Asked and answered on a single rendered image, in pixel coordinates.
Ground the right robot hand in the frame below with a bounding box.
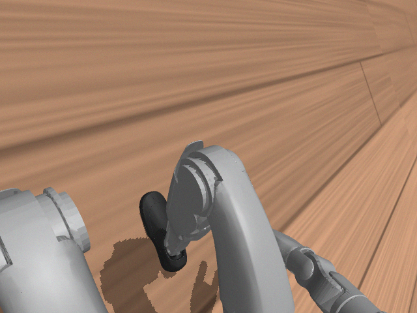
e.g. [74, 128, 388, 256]
[272, 229, 302, 269]

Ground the right robot foot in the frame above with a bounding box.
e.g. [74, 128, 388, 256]
[139, 191, 187, 272]

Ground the right robot arm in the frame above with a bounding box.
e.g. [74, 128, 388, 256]
[287, 246, 387, 313]

